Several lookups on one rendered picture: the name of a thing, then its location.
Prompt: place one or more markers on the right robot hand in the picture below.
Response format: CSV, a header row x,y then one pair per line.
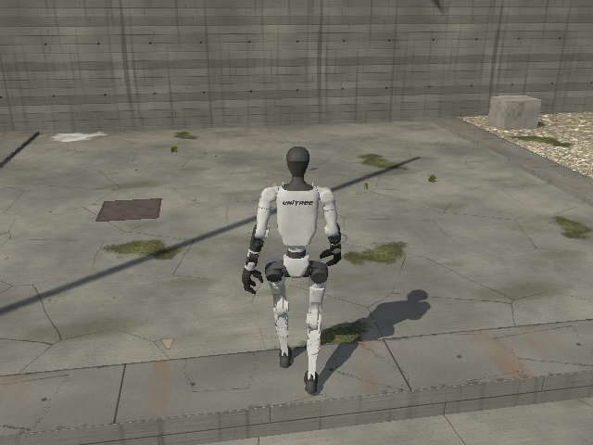
x,y
328,252

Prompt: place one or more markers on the left robot hand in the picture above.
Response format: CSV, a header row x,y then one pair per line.
x,y
247,280

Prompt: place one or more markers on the robot head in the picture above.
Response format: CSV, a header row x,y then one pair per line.
x,y
297,161

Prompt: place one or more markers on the robot right upper arm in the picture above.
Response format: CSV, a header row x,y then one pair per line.
x,y
326,196

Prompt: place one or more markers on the robot left forearm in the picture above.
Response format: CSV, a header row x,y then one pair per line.
x,y
254,251

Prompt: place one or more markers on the robot right forearm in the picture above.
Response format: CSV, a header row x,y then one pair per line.
x,y
335,242

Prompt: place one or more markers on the robot torso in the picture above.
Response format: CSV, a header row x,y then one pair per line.
x,y
297,214

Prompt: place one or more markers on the robot left upper arm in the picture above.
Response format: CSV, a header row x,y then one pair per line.
x,y
267,196

